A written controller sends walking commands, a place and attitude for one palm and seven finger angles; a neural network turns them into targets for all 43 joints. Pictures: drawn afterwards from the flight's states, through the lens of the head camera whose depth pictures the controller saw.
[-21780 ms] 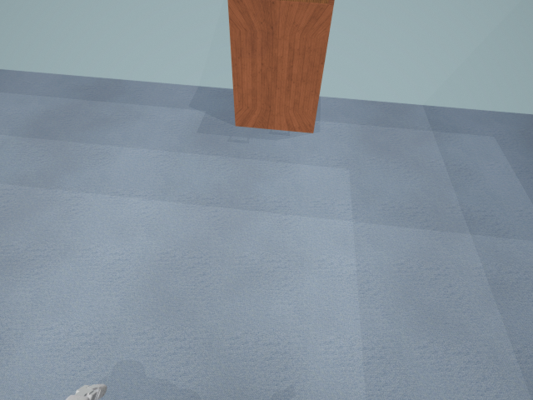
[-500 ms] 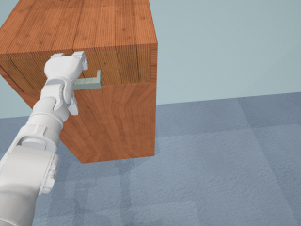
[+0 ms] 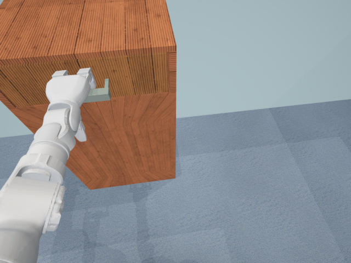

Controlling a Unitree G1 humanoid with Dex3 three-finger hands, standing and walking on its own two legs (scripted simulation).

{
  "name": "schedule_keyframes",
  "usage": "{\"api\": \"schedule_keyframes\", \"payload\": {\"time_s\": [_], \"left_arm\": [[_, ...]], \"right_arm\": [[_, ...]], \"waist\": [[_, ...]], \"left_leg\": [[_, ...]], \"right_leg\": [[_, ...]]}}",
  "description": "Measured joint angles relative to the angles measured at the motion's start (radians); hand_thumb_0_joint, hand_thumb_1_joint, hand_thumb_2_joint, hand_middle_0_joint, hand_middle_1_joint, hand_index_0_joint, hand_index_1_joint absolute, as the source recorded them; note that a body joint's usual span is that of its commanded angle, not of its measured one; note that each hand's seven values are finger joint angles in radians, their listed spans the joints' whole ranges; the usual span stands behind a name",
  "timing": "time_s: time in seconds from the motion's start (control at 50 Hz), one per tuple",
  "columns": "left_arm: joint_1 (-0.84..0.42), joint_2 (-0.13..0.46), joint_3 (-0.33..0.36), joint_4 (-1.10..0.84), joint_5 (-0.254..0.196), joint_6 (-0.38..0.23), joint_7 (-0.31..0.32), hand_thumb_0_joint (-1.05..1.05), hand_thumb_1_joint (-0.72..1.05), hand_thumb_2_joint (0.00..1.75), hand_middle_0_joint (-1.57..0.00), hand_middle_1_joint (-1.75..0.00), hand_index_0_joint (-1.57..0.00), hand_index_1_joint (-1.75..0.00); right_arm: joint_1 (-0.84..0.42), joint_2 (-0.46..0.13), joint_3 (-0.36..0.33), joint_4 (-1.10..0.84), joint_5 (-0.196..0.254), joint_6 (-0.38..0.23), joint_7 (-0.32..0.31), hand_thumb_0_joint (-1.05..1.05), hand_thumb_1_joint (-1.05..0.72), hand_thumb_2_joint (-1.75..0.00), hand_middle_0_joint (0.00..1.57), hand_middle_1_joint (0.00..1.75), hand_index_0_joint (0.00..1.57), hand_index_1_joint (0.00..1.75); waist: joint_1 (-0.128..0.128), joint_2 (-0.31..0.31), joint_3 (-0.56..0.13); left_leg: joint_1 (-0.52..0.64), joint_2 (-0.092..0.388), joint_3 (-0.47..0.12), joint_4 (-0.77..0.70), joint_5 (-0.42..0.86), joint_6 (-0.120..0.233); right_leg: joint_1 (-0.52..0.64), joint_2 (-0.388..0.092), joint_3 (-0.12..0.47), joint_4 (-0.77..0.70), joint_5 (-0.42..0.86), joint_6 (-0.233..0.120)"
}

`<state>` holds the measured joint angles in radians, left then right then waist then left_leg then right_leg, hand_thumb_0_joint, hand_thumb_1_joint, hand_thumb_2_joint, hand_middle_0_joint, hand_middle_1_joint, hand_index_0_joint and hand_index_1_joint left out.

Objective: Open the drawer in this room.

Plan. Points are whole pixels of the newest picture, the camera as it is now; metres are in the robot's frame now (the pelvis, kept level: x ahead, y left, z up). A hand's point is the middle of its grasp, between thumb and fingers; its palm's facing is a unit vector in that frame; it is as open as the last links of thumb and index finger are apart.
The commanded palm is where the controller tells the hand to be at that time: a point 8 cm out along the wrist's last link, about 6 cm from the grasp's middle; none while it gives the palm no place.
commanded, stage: lower the fingers behind the handle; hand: left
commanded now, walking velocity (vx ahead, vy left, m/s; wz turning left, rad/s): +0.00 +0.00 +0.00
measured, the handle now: (85, 90) +0.55 +0.22 +0.05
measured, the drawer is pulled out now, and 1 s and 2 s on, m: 0.00 0.00 0.00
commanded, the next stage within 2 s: close the thumb around the handle in 0.96 s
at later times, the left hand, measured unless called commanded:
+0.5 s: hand (87, 113) +0.49 +0.21 +0.03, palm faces -0.06 -0.02 -1.00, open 14.0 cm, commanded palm +0.47 +0.21 +0.09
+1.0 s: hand (86, 112) +0.49 +0.21 +0.03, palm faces -0.05 -0.01 -1.00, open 13.9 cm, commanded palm +0.47 +0.21 +0.08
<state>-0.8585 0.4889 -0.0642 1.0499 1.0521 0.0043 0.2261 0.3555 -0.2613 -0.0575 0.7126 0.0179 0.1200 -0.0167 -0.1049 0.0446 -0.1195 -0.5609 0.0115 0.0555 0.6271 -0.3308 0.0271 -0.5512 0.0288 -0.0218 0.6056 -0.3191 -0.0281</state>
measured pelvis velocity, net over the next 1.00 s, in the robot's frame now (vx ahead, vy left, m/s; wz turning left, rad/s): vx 0.00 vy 0.00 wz -0.01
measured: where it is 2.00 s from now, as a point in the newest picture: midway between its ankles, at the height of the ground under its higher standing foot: outside the picture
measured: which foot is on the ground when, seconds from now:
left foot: down 0.00-1.00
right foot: down 0.00-1.00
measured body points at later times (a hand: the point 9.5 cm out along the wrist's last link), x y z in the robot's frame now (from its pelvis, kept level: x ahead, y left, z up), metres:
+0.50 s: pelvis +0.00 +0.01 -0.01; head +0.08 +0.00 +0.43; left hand +0.48 +0.21 +0.09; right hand +0.01 -0.27 -0.14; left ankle -0.03 +0.10 -0.72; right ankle -0.03 -0.10 -0.72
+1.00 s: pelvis +0.00 +0.00 -0.01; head +0.09 +0.00 +0.43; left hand +0.49 +0.21 +0.09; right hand +0.00 -0.27 -0.14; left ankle -0.03 +0.10 -0.72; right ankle -0.03 -0.10 -0.72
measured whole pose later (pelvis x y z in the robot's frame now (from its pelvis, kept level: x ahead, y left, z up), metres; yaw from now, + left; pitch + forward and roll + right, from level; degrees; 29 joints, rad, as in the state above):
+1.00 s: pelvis +0.00 +0.00 -0.01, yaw -1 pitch +18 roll -1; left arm -0.88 0.47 -0.06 1.11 1.08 0.02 0.31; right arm 0.37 -0.26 -0.06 0.70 0.01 0.09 -0.01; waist -0.12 0.04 -0.14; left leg -0.67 0.02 0.06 0.72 -0.36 0.03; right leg -0.66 0.03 -0.02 0.68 -0.34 -0.02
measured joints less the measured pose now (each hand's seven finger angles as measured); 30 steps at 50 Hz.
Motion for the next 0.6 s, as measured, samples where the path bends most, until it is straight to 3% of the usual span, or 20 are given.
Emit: {"api": "schedule_keyframes", "payload": {"time_s": [0.4, 0.6], "left_arm": [[-0.022, -0.03, -0.019, 0.048, 0.019, 0.017, 0.054, 0.0, -0.49, 0.3, -0.28, -1.19, -0.29, -1.19], [-0.011, -0.037, 0.004, 0.057, 0.031, 0.013, 0.095, 0.0, -0.49, 0.3, -0.29, -1.2, -0.3, -1.19]], "right_arm": [[-0.001, 0.008, 0.001, -0.008, -0.01, -0.014, 0.009, 0.0, -0.91, -0.9, 0.2, 0.3, 0.2, 0.3], [0.015, 0.013, -0.001, 0.006, -0.019, -0.018, 0.013, 0.0, -0.91, -0.9, 0.2, 0.3, 0.2, 0.3]], "waist": [[-0.008, -0.003, -0.016], [-0.014, 0.003, -0.025]], "left_leg": [[-0.077, 0.0, 0.0, 0.063, -0.022, 0.005], [-0.109, 0.003, 0.003, 0.088, -0.034, 0.006]], "right_leg": [[-0.074, -0.002, -0.001, 0.057, -0.019, 0.005], [-0.106, 0.001, 0.002, 0.079, -0.027, 0.006]]}}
